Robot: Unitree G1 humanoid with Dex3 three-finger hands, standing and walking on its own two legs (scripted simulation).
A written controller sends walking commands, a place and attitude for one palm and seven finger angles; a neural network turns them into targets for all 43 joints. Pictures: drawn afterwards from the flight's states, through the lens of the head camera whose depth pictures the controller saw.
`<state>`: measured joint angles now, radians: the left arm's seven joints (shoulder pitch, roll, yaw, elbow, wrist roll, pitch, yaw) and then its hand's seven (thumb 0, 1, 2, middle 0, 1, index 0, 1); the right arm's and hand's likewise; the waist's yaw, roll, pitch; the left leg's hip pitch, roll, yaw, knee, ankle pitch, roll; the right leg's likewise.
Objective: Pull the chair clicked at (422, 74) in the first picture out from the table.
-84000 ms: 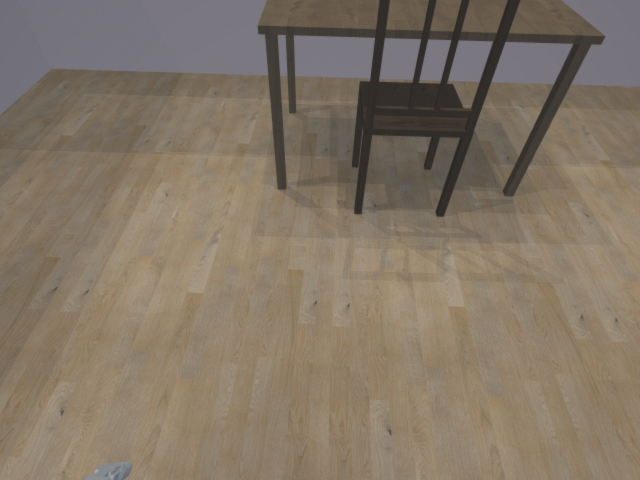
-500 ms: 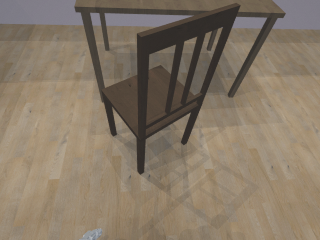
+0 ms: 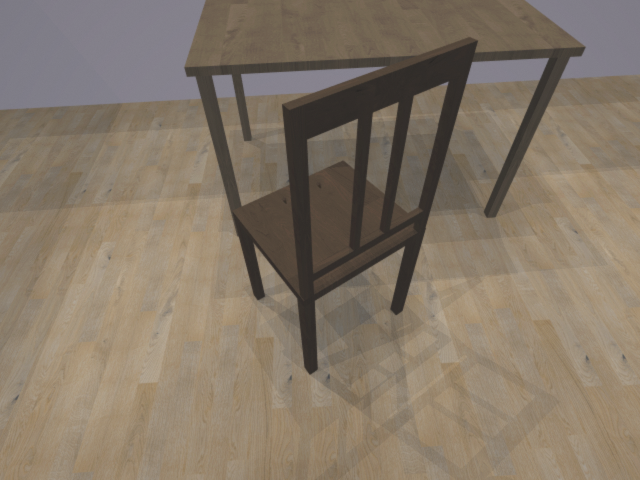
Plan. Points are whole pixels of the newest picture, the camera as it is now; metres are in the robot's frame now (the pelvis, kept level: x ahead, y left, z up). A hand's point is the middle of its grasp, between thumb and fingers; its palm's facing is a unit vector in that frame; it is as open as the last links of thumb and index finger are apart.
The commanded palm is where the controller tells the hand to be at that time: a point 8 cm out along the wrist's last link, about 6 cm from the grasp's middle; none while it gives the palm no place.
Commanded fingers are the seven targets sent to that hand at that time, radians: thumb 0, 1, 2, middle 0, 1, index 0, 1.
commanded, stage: let the arm hang, fingers relaxed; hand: left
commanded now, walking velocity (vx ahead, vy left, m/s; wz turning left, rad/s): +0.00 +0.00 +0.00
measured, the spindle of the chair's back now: (359, 190) +0.66 -0.04 -0.06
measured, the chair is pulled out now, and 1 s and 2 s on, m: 0.41 0.41 0.41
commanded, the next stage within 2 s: look to check the result in 0.32 s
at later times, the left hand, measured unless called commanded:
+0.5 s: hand out of the picture -0.01 +0.16 -0.18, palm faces +0.02 -0.98 -0.18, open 7.4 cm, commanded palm none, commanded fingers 0.00 0.90 0.90 -0.20 -0.30 -0.20 -0.30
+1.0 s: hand out of the picture +0.00 +0.16 -0.18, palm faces +0.03 -0.98 -0.18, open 7.3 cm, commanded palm none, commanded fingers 0.00 0.90 0.90 -0.20 -0.30 -0.20 -0.30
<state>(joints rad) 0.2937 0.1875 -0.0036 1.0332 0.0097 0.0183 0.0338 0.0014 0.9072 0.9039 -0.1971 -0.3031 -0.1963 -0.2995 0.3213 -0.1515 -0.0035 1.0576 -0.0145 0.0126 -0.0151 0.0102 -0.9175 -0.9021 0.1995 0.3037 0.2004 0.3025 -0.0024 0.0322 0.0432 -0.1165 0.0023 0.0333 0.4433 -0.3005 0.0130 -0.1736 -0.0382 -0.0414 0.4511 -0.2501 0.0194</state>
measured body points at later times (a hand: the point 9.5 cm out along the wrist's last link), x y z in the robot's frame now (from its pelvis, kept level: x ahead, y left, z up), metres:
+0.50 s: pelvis +0.00 +0.00 +0.00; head +0.01 +0.00 +0.45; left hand -0.01 +0.21 -0.16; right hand -0.03 -0.21 -0.16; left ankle -0.04 +0.11 -0.74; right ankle +0.00 -0.13 -0.74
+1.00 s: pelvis +0.01 +0.00 +0.00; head +0.02 +0.00 +0.45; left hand +0.00 +0.21 -0.16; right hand -0.02 -0.22 -0.16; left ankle -0.04 +0.11 -0.74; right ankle +0.00 -0.13 -0.74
